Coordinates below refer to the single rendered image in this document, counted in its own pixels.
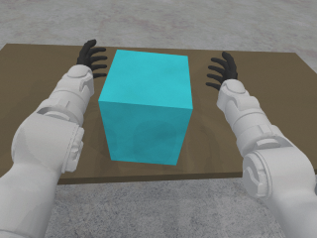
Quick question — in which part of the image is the left robot hand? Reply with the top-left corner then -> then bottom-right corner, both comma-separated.
76,39 -> 107,79

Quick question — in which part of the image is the left robot forearm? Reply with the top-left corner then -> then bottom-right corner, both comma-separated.
11,64 -> 94,163

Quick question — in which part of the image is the right robot hand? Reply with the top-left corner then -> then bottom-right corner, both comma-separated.
205,52 -> 238,91

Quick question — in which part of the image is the table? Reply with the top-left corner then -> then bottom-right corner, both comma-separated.
0,43 -> 317,195

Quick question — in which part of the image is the carton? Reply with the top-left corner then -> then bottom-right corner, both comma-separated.
98,50 -> 193,166

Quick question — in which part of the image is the right robot forearm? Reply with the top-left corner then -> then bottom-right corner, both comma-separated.
216,79 -> 316,186

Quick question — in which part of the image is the right robot upper arm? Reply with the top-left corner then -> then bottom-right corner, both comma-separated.
242,147 -> 317,238

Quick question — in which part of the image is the left robot upper arm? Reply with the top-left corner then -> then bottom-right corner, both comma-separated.
0,113 -> 84,238

